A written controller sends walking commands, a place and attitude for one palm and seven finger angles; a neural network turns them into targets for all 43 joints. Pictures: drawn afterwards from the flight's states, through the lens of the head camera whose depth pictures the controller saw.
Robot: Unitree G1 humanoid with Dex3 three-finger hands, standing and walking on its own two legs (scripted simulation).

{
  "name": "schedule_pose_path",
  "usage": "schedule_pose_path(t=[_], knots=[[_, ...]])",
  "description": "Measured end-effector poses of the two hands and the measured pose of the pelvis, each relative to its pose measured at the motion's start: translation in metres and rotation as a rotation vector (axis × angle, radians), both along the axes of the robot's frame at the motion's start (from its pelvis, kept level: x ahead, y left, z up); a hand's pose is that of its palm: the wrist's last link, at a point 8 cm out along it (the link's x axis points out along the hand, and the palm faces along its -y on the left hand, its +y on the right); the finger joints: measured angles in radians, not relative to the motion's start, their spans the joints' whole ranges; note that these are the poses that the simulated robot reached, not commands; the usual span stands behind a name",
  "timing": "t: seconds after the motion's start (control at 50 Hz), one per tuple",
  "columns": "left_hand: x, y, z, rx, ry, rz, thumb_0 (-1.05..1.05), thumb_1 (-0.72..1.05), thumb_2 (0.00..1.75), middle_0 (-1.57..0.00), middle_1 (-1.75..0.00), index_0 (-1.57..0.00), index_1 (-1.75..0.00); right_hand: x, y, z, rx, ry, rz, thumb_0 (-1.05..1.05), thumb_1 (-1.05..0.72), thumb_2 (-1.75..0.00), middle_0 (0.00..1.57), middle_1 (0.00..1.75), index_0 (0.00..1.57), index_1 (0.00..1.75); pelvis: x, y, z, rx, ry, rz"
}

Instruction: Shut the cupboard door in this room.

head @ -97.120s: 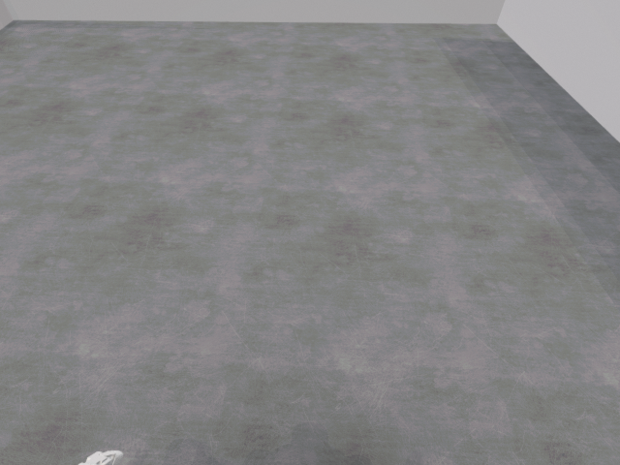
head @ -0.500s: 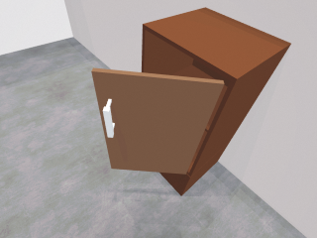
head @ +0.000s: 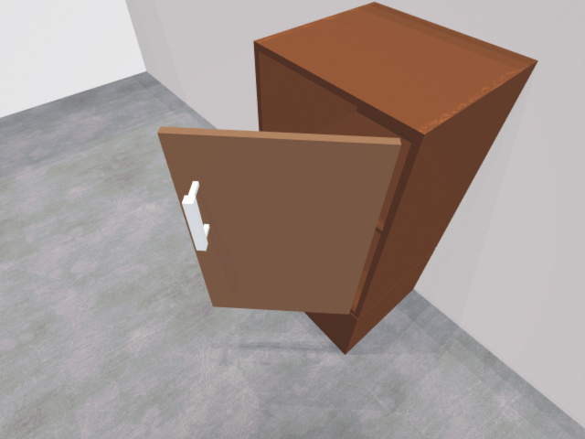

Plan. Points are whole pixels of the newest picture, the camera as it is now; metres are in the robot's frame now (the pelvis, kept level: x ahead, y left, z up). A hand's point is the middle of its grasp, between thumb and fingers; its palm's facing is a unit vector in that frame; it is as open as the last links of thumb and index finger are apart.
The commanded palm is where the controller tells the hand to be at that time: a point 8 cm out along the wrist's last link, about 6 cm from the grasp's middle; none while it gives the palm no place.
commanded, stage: come to a stop and stand still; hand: left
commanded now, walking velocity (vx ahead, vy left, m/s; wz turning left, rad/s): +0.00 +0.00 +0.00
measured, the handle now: (198, 217) +0.49 +0.21 -0.03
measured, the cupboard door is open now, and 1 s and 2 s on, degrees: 46 46 46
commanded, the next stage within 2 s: look again from close up in 0.48 s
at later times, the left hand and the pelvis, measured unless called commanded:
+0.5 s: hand out of the picture -0.05 +0.19 -0.18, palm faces +0.06 -0.98 -0.19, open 7.3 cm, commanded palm none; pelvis -0.03 +0.01 +0.00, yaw +2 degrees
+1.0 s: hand out of the picture -0.03 +0.16 -0.18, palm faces +0.06 -0.99 -0.13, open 7.3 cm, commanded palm none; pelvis -0.01 +0.02 +0.00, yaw +2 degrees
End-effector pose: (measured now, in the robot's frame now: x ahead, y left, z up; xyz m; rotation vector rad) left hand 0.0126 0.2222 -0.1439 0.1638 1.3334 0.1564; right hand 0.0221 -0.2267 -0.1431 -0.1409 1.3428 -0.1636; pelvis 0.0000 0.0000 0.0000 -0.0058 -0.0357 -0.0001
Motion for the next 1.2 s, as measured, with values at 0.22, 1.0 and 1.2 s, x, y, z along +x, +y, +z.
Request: schedule_pose_path(t=[0.22,1.0,1.2], knots=[[-0.007,0.018,0.002,0.006,-0.099,-0.011,0.0,0.91,0.9,-0.2,-0.3,-0.2,-0.3,-0.006,0.009,0.004,-0.004,-0.114,0.054,0.01,-0.92,-0.9,0.2,0.3,0.2,0.3,-0.021,0.012,-0.003,0.0,-0.024,0.025],[-0.053,-0.007,-0.004,-0.077,0.047,0.051,0.0,0.91,0.9,-0.2,-0.3,-0.2,-0.3,-0.038,0.03,0.003,0.025,0.042,0.036,0.01,-0.92,-0.9,0.2,0.3,0.2,0.3,-0.014,0.016,0.002,0.0,0.02,0.038],[-0.035,0.001,-0.002,-0.056,0.037,0.041,0.0,0.92,0.9,-0.2,-0.3,-0.2,-0.3,-0.025,0.027,0.005,0.018,0.04,0.037,0.01,-0.92,-0.9,0.2,0.3,0.2,0.3,-0.004,0.015,0.004,0.002,0.013,0.036]])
